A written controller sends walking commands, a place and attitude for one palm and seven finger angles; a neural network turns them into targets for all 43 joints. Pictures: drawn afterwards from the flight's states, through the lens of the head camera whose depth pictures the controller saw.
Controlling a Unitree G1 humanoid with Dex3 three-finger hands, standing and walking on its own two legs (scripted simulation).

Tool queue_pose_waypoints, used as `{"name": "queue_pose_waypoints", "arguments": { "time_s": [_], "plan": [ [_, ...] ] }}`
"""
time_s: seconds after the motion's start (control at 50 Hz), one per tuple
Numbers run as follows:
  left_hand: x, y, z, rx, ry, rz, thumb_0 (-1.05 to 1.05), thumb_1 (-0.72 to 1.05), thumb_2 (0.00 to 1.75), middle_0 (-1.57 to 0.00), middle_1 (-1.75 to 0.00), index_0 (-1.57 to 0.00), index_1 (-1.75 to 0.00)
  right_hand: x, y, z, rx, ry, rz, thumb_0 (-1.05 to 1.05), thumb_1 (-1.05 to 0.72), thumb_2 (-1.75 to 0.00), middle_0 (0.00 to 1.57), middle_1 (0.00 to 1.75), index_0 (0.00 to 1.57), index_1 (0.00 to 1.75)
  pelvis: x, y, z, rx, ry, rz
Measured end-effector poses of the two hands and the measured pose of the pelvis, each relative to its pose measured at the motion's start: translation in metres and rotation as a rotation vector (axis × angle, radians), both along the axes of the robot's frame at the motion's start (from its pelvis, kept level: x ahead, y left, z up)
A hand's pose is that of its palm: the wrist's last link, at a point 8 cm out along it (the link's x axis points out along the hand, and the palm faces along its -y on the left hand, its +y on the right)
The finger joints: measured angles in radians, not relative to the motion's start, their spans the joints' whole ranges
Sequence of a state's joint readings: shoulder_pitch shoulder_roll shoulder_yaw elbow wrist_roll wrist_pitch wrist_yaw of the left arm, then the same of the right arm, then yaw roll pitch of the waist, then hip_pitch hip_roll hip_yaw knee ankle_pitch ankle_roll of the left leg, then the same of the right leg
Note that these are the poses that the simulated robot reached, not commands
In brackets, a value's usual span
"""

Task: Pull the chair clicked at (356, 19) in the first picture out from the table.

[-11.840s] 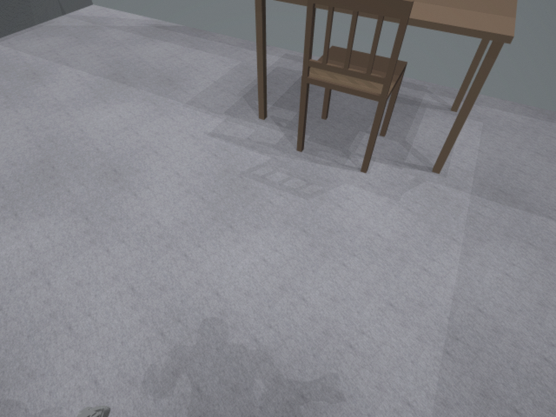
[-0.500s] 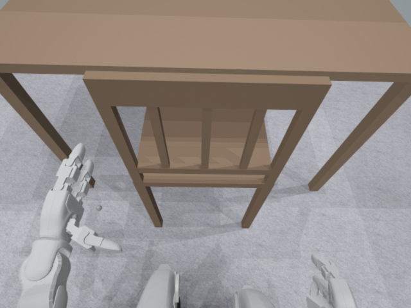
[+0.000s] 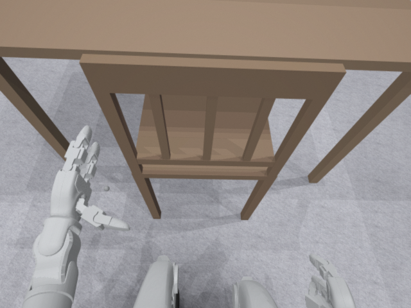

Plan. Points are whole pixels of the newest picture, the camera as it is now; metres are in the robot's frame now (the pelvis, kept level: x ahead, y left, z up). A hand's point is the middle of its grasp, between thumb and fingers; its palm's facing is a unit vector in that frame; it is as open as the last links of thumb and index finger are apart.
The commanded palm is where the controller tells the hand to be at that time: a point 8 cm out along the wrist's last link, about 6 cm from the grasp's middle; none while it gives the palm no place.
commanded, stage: aim the fingers beside a spindle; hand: left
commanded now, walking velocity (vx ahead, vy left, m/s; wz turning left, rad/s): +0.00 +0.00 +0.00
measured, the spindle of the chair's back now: (209, 131) +0.48 +0.01 +0.01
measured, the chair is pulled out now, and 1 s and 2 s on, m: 0.00 0.00 0.00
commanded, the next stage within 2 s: push the fingers through the gap in 0.72 s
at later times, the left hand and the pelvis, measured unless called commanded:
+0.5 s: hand (112, 189) +0.32 +0.19 +0.02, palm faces +0.03 -1.00 -0.05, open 16.9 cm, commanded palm +0.30 +0.24 +0.02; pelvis +0.00 +0.00 +0.00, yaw +0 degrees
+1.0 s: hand (113, 183) +0.34 +0.19 +0.02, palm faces +0.03 -1.00 -0.05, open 16.9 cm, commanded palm +0.32 +0.24 +0.02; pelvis +0.00 -0.01 -0.01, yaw +0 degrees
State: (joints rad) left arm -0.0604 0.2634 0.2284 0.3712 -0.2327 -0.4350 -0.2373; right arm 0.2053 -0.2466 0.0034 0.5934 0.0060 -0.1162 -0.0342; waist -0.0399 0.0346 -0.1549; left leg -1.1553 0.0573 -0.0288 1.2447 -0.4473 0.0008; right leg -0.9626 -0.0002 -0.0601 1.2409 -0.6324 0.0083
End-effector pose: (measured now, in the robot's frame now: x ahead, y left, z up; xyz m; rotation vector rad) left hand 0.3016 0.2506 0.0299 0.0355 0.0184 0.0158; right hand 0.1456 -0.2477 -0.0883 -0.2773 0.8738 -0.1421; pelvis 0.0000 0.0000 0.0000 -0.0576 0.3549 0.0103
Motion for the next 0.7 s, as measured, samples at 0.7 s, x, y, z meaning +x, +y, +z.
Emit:
{"name": "queue_pose_waypoints", "arguments": {
  "time_s": [0.7],
  "plan": [
    [-0.001, -0.008, -0.006, 0.012, -0.004, 0.013, -0.01, -0.5, 0.3, -0.06, -0.08, -0.06, -0.08, 0.0, -0.001, -0.008, 0.011, 0.021, -0.004, 0.01, -0.9, -0.9, 0.2, 0.3, 0.2, 0.3, -0.003, -0.003, -0.006, 0.002, 0.007, -0.001]
  ]
}}
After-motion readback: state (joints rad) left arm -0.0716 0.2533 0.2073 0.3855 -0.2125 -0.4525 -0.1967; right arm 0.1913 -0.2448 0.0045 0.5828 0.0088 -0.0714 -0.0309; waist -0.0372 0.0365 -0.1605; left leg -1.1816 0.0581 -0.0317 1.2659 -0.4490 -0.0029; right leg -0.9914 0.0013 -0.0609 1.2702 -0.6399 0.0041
